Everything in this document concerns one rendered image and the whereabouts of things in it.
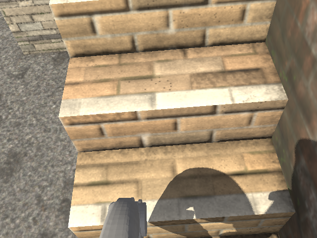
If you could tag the left robot thigh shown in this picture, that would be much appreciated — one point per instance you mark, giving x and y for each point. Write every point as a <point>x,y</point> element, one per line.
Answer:
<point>126,218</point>

